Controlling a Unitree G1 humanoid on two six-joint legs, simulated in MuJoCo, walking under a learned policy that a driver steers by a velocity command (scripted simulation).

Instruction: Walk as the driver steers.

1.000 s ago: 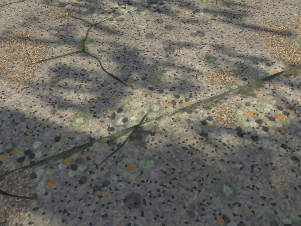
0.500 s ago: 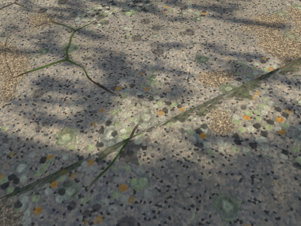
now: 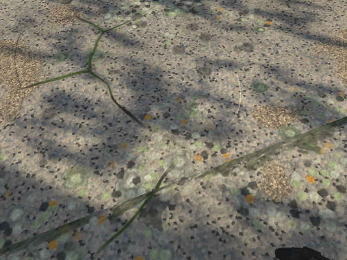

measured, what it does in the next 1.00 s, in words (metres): walks ahead: left foot, then right foot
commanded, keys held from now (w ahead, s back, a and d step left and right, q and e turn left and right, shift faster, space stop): w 0.02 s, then no key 0.74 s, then q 0.02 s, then w+q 0.22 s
